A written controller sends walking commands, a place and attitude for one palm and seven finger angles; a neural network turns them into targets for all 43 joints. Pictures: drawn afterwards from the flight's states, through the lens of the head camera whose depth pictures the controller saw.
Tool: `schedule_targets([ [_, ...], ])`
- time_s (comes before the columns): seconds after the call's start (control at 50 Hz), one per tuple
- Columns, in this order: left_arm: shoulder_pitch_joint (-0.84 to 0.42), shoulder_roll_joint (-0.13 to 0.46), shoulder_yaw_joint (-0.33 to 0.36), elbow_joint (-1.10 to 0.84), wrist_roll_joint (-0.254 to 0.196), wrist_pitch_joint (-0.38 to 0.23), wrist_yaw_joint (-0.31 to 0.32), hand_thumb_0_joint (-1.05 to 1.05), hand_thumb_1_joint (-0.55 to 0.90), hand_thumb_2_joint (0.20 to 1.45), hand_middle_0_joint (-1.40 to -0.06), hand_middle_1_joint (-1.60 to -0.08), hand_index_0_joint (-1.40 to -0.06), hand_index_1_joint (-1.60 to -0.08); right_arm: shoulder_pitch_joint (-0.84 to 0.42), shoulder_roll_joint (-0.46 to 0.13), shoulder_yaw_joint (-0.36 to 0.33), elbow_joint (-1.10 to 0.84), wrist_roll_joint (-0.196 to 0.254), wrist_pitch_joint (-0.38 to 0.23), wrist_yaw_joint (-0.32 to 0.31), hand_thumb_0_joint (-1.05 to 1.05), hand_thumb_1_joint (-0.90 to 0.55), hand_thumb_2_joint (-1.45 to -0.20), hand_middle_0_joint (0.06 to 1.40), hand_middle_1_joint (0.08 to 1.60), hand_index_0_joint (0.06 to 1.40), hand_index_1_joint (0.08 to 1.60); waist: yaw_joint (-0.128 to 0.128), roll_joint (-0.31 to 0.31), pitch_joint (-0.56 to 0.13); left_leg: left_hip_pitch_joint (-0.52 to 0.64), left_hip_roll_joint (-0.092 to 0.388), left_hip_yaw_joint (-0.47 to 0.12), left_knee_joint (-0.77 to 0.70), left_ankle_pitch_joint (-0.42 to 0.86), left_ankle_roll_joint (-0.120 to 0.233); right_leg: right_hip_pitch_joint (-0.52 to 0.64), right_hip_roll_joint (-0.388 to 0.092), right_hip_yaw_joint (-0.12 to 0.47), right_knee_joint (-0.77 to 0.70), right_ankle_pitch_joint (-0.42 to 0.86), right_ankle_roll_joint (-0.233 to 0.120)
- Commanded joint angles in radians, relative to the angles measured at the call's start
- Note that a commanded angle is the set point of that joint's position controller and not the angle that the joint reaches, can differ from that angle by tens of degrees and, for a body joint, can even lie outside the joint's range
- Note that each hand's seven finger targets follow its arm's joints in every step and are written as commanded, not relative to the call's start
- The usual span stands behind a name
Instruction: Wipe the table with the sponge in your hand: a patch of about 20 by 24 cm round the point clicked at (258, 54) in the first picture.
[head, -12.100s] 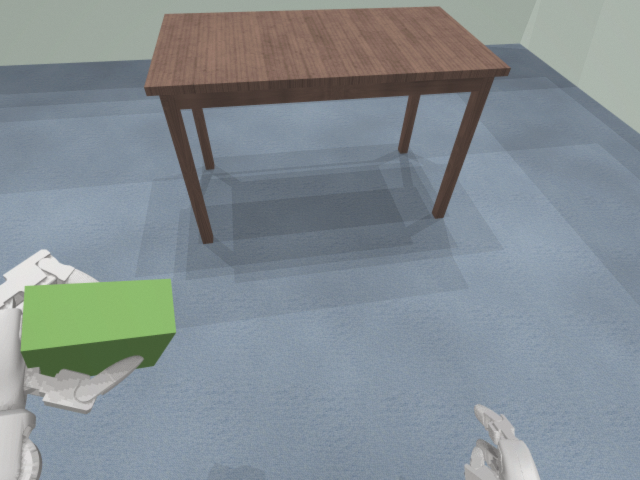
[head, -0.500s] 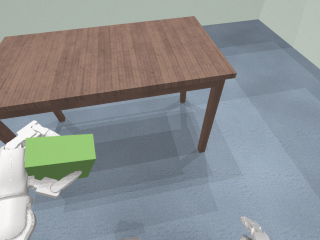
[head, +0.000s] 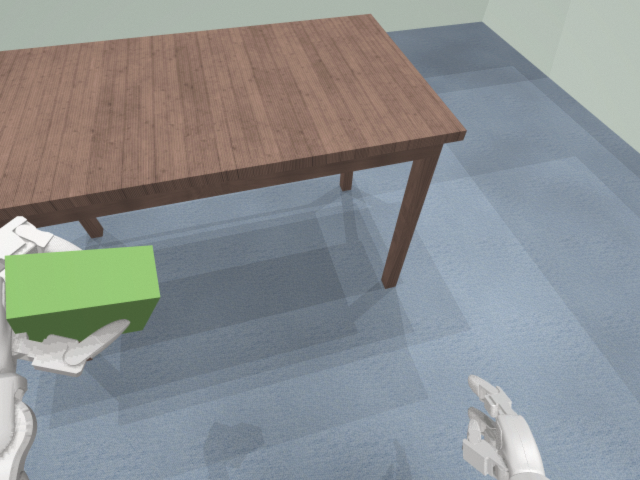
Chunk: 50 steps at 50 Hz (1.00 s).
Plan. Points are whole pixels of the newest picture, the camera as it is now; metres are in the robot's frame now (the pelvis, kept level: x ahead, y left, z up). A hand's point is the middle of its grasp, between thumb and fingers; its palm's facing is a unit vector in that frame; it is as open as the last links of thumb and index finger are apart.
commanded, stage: look again from close up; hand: left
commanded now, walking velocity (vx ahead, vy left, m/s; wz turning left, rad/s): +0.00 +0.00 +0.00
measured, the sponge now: (106, 297) +0.26 +0.23 +0.14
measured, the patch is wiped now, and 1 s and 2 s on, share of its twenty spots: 0.00 0.00 0.00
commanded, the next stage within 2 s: shuffle to correct the standing spot in 0.10 s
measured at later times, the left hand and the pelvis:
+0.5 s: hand (43, 334) +0.21 +0.27 +0.14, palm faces +0.41 -0.86 -0.31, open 9.6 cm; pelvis +0.00 +0.02 -0.01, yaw +1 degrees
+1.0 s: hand (54, 231) +0.32 +0.31 +0.15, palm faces +0.26 -0.83 -0.49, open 9.6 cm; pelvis +0.08 +0.08 -0.01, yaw -6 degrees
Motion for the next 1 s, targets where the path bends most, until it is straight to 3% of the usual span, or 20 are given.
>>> schedule_targets([
  [0.0, 0.057, 0.243, 0.107, -0.415, 0.008, -0.092, 0.007, 0.000, 0.100, 1.300, -1.200, -1.600, -1.200, -1.600, -0.080, -0.121, -0.026, -0.185, -0.003, -0.046, -0.006, 0.000, -0.900, -0.900, 0.200, 0.300, 0.200, 0.300, 0.025, 0.036, -0.216, -0.025, 0.134, -0.145, -0.149, 0.325, -0.042, 0.143, 0.021, -0.024, 0.016, 0.130, -0.037],
  [0.12, -0.035, 0.275, 0.184, -0.406, -0.017, -0.095, 0.029, 0.000, 0.100, 1.300, -1.200, -1.600, -1.200, -1.600, -0.074, -0.085, -0.003, -0.191, -0.014, -0.027, -0.048, 0.000, -0.900, -0.900, 0.200, 0.300, 0.200, 0.300, 0.023, 0.210, -0.178, -0.039, 0.143, -0.111, -0.185, 0.304, -0.072, 0.162, 0.039, -0.030, -0.005, 0.122, -0.036],
  [0.2, -0.088, 0.193, 0.086, -0.337, -0.011, -0.105, 0.015, 0.000, 0.100, 1.300, -1.200, -1.600, -1.200, -1.600, -0.059, -0.105, -0.001, -0.154, -0.024, -0.044, -0.045, 0.000, -0.900, -0.900, 0.200, 0.300, 0.200, 0.300, 0.009, 0.141, -0.200, 0.014, 0.128, -0.099, -0.174, 0.175, -0.065, 0.161, 0.029, -0.007, -0.060, 0.131, -0.045],
  [0.28, -0.071, 0.071, -0.055, -0.239, 0.004, -0.084, -0.002, 0.000, 0.100, 1.300, -1.200, -1.600, -1.200, -1.600, -0.060, -0.127, -0.011, -0.146, -0.029, -0.032, -0.041, 0.000, -0.900, -0.900, 0.200, 0.300, 0.200, 0.300, 0.003, 0.131, -0.119, -0.071, 0.132, -0.135, -0.251, -0.282, -0.030, 0.088, 0.048, -0.008, -0.056, -0.107, -0.057],
  [0.34, -0.088, 0.114, -0.034, -0.188, 0.016, -0.071, 0.010, 0.000, 0.100, 1.300, -1.200, -1.600, -1.200, -1.600, -0.064, -0.131, -0.011, -0.153, -0.024, -0.007, -0.046, 0.000, -0.900, -0.900, 0.200, 0.300, 0.200, 0.300, 0.009, 0.075, -0.068, -0.168, 0.143, -0.161, -0.256, -0.402, -0.013, 0.096, 0.057, -0.024, -0.019, -0.151, -0.065],
  [0.38, -0.093, 0.185, 0.034, -0.186, 0.017, -0.077, 0.018, 0.000, 0.100, 1.300, -1.200, -1.600, -1.200, -1.600, -0.069, -0.137, -0.020, -0.157, -0.032, 0.010, -0.054, 0.000, -0.900, -0.900, 0.200, 0.300, 0.200, 0.300, 0.015, -0.021, -0.061, -0.188, 0.084, -0.108, -0.118, -0.335, -0.021, 0.083, 0.013, 0.085, -0.091, -0.225, -0.103],
  [0.42, -0.088, 0.200, 0.055, -0.222, 0.007, -0.089, 0.013, 0.000, 0.100, 1.300, -1.200, -1.600, -1.200, -1.600, -0.079, -0.125, -0.021, -0.166, -0.036, 0.022, -0.053, 0.000, -0.900, -0.900, 0.200, 0.300, 0.200, 0.300, 0.018, -0.160, -0.049, -0.225, 0.017, -0.065, 0.170, -0.228, -0.036, 0.007, -0.140, 0.379, -0.226, -0.439, -0.200],
  [0.44, -0.110, 0.221, 0.073, -0.268, 0.000, -0.098, 0.014, 0.000, 0.100, 1.300, -1.200, -1.600, -1.200, -1.600, -0.081, -0.122, -0.019, -0.162, -0.032, 0.019, -0.052, 0.000, -0.900, -0.900, 0.200, 0.300, 0.200, 0.300, 0.018, -0.213, -0.047, -0.249, 0.012, -0.077, 0.321, -0.187, -0.042, -0.025, -0.242, 0.545, -0.302, -0.491, -0.256],
  [0.48, -0.178, 0.272, 0.111, -0.383, -0.001, -0.116, 0.024, 0.000, 0.100, 1.300, -1.200, -1.600, -1.200, -1.600, -0.089, -0.129, -0.024, -0.152, -0.029, 0.009, -0.043, 0.000, -0.900, -0.900, 0.200, 0.300, 0.200, 0.300, 0.002, -0.173, -0.077, -0.262, 0.073, -0.202, 0.389, -0.182, -0.038, -0.032, -0.324, 0.640, -0.288, -0.381, -0.301],
  [0.52, -0.157, 0.240, 0.096, -0.413, -0.002, -0.117, 0.023, 0.000, 0.100, 1.300, -1.200, -1.600, -1.200, -1.600, -0.031, -0.113, -0.015, -0.121, -0.020, 0.012, -0.037, 0.000, -0.900, -0.900, 0.200, 0.300, 0.200, 0.300, -0.031, -0.065, -0.150, -0.035, 0.076, -0.186, 0.083, -0.125, -0.024, -0.093, -0.210, 0.370, -0.063, -0.211, -0.197],
  [0.54, -0.150, 0.231, 0.094, -0.444, -0.006, -0.126, 0.017, 0.000, 0.100, 1.300, -1.200, -1.600, -1.200, -1.600, -0.014, -0.122, -0.021, -0.112, -0.015, 0.004, -0.045, 0.000, -0.900, -0.900, 0.200, 0.300, 0.200, 0.300, -0.042, 0.127, -0.194, 0.133, 0.043, -0.180, -0.098, -0.066, -0.020, -0.160, -0.054, 0.196, 0.167, -0.143, -0.125],
  [0.56, -0.134, 0.213, 0.083, -0.471, -0.007, -0.138, 0.017, 0.000, 0.100, 1.300, -1.200, -1.600, -1.200, -1.600, -0.039, -0.149, -0.032, -0.124, -0.012, -0.012, -0.050, 0.000, -0.900, -0.900, 0.200, 0.300, 0.200, 0.300, -0.025, 0.437, -0.189, 0.276, 0.197, -0.411, -0.224, 0.020, 0.026, -0.343, 0.099, 0.013, 0.425, -0.186, -0.049],
  [0.58, -0.125, 0.222, 0.070, -0.494, 0.008, -0.147, 0.018, 0.000, 0.100, 1.300, -1.200, -1.600, -1.200, -1.600, -0.061, -0.116, -0.032, -0.146, -0.017, -0.030, -0.049, 0.000, -0.900, -0.900, 0.200, 0.300, 0.200, 0.300, -0.020, 0.511, -0.169, 0.279, 0.289, -0.476, -0.246, 0.137, 0.090, -0.424, 0.090, -0.011, 0.612, -0.365, -0.036],
  [0.66, -0.037, 0.194, 0.068, -0.395, 0.015, -0.138, 0.011, 0.000, 0.100, 1.300, -1.200, -1.600, -1.200, -1.600, -0.007, -0.140, -0.052, -0.105, -0.015, -0.055, -0.018, 0.000, -0.900, -0.900, 0.200, 0.300, 0.200, 0.300, -0.032, 0.127, -0.132, 0.248, 0.276, -0.364, -0.156, 0.483, 0.126, -0.432, 0.016, -0.002, 0.563, -0.215, -0.044],
  [0.8, 0.192, 0.228, 0.136, -0.284, -0.014, -0.099, 0.010, 0.000, 0.100, 1.300, -1.200, -1.600, -1.200, -1.600, -0.048, -0.140, -0.034, -0.137, -0.009, 0.009, -0.023, 0.000, -0.900, -0.900, 0.200, 0.300, 0.200, 0.300, 0.020, 0.083, -0.242, -0.103, 0.141, -0.116, 0.175, 0.511, -0.005, 0.280, 0.051, -0.146, -0.038, 0.107, -0.072],
  [0.82, 0.197, 0.257, 0.158, -0.288, -0.011, -0.102, 0.013, 0.000, 0.100, 1.300, -1.200, -1.600, -1.200, -1.600, -0.048, -0.133, -0.039, -0.136, -0.007, 0.021, -0.022, 0.000, -0.900, -0.900, 0.200, 0.300, 0.200, 0.300, 0.031, -0.070, -0.299, -0.305, 0.100, -0.072, 0.436, 0.360, -0.014, 0.496, -0.091, 0.021, -0.051, 0.164, -0.143],
  [0.84, 0.175, 0.282, 0.197, -0.296, -0.022, -0.113, 0.010, 0.000, 0.100, 1.300, -1.200, -1.600, -1.200, -1.600, -0.062, -0.127, -0.054, -0.155, -0.010, 0.020, -0.017, 0.000, -0.900, -0.900, 0.200, 0.300, 0.200, 0.300, 0.025, -0.265, -0.323, -0.549, -0.006, -0.067, 0.760, -0.134, -0.040, 0.584, -0.353, 0.455, -0.101, 0.313, -0.279],
  [0.86, 0.146, 0.294, 0.230, -0.332, -0.032, -0.120, 0.011, 0.000, 0.100, 1.300, -1.200, -1.600, -1.200, -1.600, -0.054, -0.158, -0.060, -0.144, -0.029, 0.024, -0.017, 0.000, -0.900, -0.900, 0.200, 0.300, 0.200, 0.300, 0.012, -0.172, -0.270, -0.592, 0.047, -0.227, 0.917, -0.173, -0.053, 0.418, -0.473, 0.633, -0.191, 0.188, -0.329],
  [0.88, 0.168, 0.324, 0.272, -0.295, -0.027, -0.123, 0.013, 0.000, 0.100, 1.300, -1.200, -1.600, -1.200, -1.600, -0.059, -0.154, -0.055, -0.130, -0.042, 0.033, -0.005, 0.000, -0.900, -0.900, 0.200, 0.300, 0.200, 0.300, 0.000, -0.076, -0.167, -0.637, 0.105, -0.302, 0.944, -0.174, -0.064, 0.293, -0.493, 0.665, -0.218, 0.053, -0.344],
  [0.98, 0.041, 0.284, 0.168, -0.489, -0.010, -0.156, -0.003, 0.000, 0.100, 1.300, -1.200, -1.600, -1.200, -1.600, -0.070, -0.114, -0.035, -0.095, -0.024, 0.038, -0.006, 0.000, -0.900, -0.900, 0.200, 0.300, 0.200, 0.300, -0.018, -0.025, -0.134, -0.350, 0.179, -0.215, 0.588, 0.026, -0.068, -0.062, -0.294, 0.160, -0.197, 0.120, -0.186],
])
